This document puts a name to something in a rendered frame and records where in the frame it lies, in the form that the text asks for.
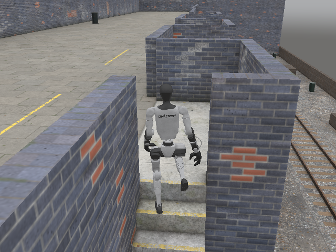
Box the robot left upper arm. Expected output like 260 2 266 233
145 107 156 136

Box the robot left hand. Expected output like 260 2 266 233
144 143 156 152

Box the robot right hand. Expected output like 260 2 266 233
190 151 202 166

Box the robot right forearm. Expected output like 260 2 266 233
188 127 200 153

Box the robot right upper arm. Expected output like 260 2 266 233
178 106 192 135

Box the robot torso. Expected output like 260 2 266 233
155 105 179 158

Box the right robot thigh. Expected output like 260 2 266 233
174 143 186 159

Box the robot left forearm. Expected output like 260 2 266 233
144 130 152 145

